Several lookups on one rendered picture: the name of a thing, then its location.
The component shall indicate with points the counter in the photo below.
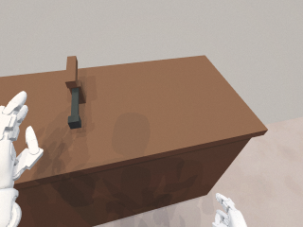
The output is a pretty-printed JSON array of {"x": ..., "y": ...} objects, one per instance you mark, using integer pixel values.
[{"x": 153, "y": 133}]

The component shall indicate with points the right robot hand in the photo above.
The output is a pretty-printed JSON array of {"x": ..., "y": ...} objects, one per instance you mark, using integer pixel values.
[{"x": 233, "y": 218}]

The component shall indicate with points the left robot forearm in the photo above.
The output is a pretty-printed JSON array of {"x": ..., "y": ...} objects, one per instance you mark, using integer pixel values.
[{"x": 10, "y": 211}]

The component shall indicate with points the tap lever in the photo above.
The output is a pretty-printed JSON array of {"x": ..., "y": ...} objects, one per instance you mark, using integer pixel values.
[{"x": 74, "y": 120}]

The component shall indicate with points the left robot hand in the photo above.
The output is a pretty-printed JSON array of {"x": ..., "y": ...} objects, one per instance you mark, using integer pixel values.
[{"x": 11, "y": 118}]

